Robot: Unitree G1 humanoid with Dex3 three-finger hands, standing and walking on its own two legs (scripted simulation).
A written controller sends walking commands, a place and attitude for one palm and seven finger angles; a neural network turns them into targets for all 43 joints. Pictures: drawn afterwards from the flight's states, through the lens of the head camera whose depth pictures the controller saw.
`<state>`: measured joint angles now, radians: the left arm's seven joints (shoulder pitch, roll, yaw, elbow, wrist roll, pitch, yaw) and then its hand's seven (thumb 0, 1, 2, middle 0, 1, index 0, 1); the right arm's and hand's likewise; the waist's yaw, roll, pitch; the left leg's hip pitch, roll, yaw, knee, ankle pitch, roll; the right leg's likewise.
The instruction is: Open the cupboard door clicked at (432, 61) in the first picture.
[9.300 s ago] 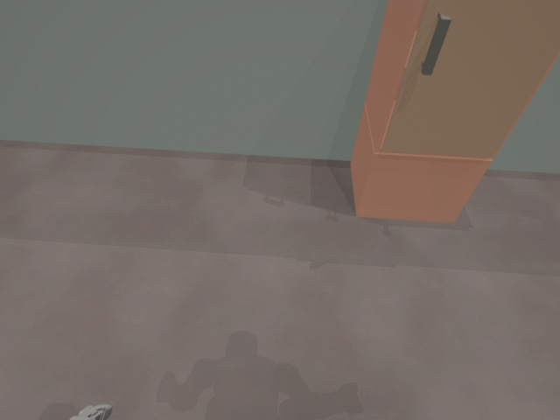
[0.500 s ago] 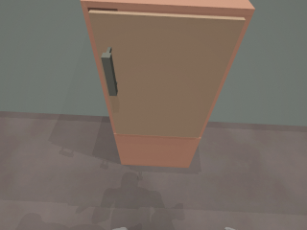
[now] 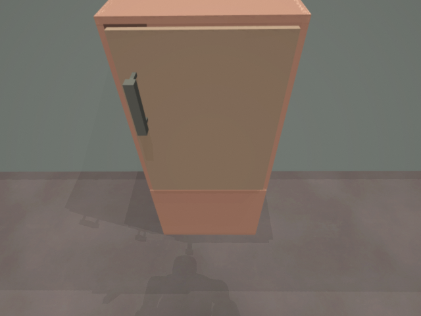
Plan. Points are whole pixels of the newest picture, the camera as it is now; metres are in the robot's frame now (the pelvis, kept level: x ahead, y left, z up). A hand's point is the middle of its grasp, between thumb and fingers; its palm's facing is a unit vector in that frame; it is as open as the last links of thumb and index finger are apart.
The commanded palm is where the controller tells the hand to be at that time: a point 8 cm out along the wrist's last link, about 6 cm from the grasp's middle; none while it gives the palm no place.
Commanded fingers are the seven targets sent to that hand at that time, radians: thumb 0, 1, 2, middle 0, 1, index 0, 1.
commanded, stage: look again from close up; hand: left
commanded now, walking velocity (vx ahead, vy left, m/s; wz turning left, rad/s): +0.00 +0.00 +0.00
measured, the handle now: (138, 104) +0.59 +0.20 +0.09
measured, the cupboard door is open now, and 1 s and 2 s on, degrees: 0 0 0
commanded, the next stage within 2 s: raise the hand with hooked fingers in 0.54 s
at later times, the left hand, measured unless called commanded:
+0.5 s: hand out of the picture +0.06 +0.20 -0.16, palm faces +0.01 -0.97 -0.24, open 7.4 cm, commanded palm none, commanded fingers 0.00 0.90 0.90 -0.20 -0.30 -0.20 -0.30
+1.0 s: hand (108, 268) +0.22 +0.21 -0.02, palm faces +0.02 -1.00 -0.05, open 8.2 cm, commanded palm +0.19 +0.27 -0.02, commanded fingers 0.00 0.46 0.71 -0.23 -0.58 -0.23 -0.58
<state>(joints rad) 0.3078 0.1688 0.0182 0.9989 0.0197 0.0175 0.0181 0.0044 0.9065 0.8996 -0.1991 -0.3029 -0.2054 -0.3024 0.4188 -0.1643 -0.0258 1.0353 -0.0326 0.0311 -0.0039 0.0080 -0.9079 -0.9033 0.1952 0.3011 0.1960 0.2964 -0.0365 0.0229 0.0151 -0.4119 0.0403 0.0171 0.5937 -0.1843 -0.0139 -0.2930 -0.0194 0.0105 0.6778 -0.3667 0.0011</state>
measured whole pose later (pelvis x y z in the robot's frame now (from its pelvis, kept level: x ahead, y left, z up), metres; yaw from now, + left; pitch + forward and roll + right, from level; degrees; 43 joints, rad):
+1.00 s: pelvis +0.03 -0.01 -0.06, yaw +0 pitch +12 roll +0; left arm 0.40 0.22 0.27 0.21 -0.32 -0.54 -0.45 0.00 0.68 0.80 -0.22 -0.45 -0.22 -0.45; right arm 0.14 -0.22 -0.08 0.60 0.02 -0.25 -0.03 0.01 -0.90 -0.90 0.20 0.30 0.20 0.30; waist 0.02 -0.01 -0.14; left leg -0.84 0.06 -0.01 1.03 -0.39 -0.04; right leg -0.68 -0.01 -0.02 1.08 -0.59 0.00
